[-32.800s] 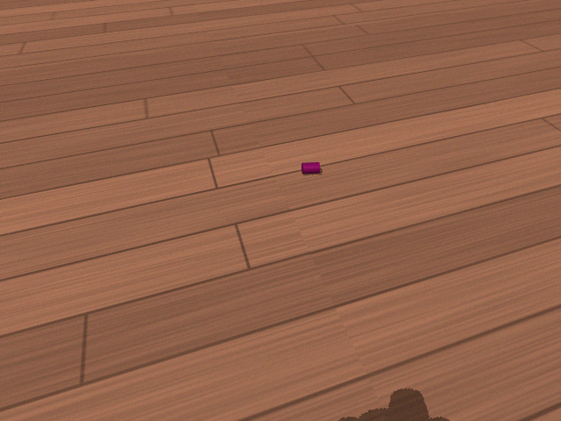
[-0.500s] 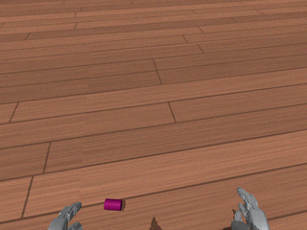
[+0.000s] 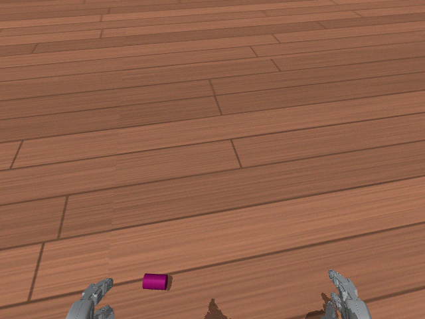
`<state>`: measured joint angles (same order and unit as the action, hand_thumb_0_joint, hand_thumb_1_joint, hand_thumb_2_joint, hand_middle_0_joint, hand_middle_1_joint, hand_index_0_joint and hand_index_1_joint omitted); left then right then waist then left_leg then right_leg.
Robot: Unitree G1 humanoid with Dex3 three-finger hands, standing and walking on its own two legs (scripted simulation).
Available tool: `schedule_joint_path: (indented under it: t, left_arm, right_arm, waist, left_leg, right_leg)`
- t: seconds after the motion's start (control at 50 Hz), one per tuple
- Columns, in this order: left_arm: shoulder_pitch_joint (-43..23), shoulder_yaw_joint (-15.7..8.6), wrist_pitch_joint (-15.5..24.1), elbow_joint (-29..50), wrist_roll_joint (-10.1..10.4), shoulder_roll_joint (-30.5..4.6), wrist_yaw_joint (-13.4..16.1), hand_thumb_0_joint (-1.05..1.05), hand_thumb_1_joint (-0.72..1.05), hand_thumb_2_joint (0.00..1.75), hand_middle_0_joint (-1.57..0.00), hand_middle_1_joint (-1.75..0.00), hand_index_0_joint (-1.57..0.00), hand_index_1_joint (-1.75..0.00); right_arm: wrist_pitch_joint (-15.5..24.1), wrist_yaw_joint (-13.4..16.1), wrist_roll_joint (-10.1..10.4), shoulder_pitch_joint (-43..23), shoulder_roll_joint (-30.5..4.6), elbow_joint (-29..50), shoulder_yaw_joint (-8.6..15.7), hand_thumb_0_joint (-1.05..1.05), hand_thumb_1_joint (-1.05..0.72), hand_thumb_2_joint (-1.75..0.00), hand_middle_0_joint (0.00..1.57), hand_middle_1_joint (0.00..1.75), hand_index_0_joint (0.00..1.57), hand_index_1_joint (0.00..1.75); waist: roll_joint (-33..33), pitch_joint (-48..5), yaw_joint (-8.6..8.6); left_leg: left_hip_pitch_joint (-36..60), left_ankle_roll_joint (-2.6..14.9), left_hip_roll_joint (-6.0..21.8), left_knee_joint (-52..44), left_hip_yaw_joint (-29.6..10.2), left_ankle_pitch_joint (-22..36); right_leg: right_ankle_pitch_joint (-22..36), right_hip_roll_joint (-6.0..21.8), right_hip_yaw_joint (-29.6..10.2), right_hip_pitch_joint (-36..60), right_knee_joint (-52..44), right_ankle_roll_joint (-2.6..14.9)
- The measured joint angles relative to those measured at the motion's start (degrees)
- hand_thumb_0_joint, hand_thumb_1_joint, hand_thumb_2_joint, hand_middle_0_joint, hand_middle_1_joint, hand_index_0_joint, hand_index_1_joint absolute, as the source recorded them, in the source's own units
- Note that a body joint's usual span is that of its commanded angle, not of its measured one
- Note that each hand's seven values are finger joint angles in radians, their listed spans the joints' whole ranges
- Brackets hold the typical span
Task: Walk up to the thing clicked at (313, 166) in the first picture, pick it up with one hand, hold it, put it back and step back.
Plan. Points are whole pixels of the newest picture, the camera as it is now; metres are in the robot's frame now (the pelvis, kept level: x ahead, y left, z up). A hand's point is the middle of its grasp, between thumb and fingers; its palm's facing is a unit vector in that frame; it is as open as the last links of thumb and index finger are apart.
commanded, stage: home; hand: left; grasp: from above
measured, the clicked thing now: (155, 281) +0.46 +0.24 -0.69
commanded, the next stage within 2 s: stand in 1.32 s
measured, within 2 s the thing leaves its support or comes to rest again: neither
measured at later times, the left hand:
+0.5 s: hand out of the picture +0.16 +0.18 -0.05, palm faces +0.04 -0.98 -0.20, open 7.4 cm
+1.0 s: hand out of the picture +0.17 +0.18 -0.04, palm faces +0.04 -0.98 -0.21, open 7.4 cm
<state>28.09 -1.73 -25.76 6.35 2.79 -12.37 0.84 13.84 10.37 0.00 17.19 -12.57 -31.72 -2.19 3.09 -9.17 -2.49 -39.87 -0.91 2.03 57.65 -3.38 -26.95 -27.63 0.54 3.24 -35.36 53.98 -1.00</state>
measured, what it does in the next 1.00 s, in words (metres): stands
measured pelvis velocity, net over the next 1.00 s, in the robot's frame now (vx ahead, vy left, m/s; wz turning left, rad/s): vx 0.01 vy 0.00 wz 0.00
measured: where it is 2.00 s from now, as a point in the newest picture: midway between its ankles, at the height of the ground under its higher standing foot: outside the picture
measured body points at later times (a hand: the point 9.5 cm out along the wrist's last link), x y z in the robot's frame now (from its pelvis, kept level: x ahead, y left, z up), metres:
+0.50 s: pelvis +0.00 +0.01 +0.00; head +0.01 +0.01 +0.45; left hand +0.16 +0.23 -0.03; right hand +0.16 -0.24 -0.06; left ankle +0.02 +0.12 -0.68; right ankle -0.01 -0.13 -0.68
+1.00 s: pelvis +0.01 +0.00 +0.00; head +0.02 +0.01 +0.45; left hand +0.17 +0.23 -0.03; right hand +0.16 -0.24 -0.07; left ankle +0.02 +0.12 -0.68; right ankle -0.01 -0.13 -0.68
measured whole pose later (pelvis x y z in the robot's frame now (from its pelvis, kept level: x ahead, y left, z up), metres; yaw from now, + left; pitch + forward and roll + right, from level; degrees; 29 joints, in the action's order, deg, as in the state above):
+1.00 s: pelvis +0.01 +0.00 +0.00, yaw +0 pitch +10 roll -3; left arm 28.4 -1.5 -26.0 8.0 2.8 -12.9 1.0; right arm 13.6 10.4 0.0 16.9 -12.5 -31.7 -1.9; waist 3.0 -9.6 -2.2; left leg -40.3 -0.6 2.0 58.3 -3.2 -27.9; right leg -28.3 0.6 3.0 -35.7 54.2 -1.3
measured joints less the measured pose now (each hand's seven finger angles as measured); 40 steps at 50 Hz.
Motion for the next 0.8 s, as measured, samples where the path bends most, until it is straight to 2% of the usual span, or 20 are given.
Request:
schedule_joint_path:
  t: [0.8]
  left_arm:
    - [0.14,0.14,-0.53,1.34,-0.03,-0.22,0.11,0.01,0.9,0.9,-0.2,-0.3,-0.2,-0.3]
  right_arm:
    - [0.4,0.13,0.05,-0.25,0.4,0.21,-0.13,0.02,-0.9,-0.9,0.21,0.3,0.2,0.3]
  waist:
    - [-0.09,-0.11,0.39]
  left_leg:
    - [-0.69,0.41,-0.11,0.48,0.26,-0.5]
  right_leg:
    - [-0.19,0.09,-0.31,-0.57,0.05,-0.42]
